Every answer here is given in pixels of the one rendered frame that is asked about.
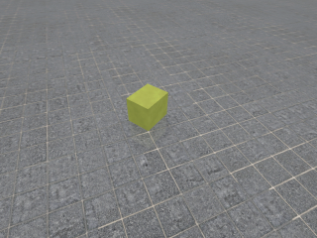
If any carton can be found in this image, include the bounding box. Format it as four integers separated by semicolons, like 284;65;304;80
126;84;168;131

